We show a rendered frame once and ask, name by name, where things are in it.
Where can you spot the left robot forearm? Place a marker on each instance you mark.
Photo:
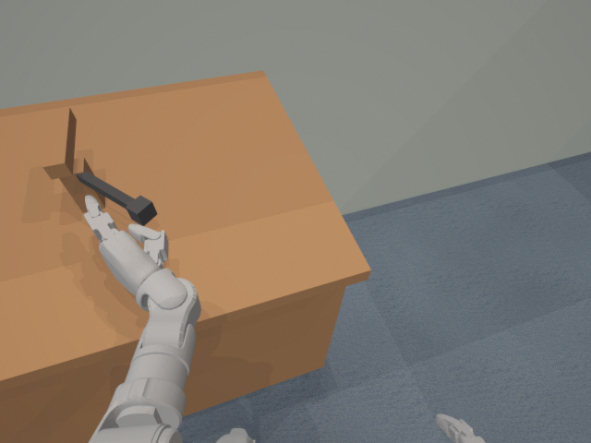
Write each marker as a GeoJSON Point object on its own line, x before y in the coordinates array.
{"type": "Point", "coordinates": [153, 392]}

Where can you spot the robot left upper arm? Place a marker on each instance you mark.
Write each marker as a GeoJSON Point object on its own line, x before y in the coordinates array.
{"type": "Point", "coordinates": [160, 433]}

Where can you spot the robot left shin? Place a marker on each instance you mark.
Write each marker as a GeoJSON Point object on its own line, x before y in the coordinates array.
{"type": "Point", "coordinates": [238, 431]}

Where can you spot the robot right hand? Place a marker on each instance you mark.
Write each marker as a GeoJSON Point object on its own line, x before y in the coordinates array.
{"type": "Point", "coordinates": [458, 430]}

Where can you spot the tap lever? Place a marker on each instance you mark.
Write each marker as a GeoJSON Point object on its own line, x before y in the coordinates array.
{"type": "Point", "coordinates": [140, 210]}

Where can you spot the robot left hand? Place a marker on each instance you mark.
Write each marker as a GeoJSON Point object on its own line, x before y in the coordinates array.
{"type": "Point", "coordinates": [130, 264]}

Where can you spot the counter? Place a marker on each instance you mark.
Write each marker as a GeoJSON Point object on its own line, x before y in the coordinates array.
{"type": "Point", "coordinates": [248, 219]}

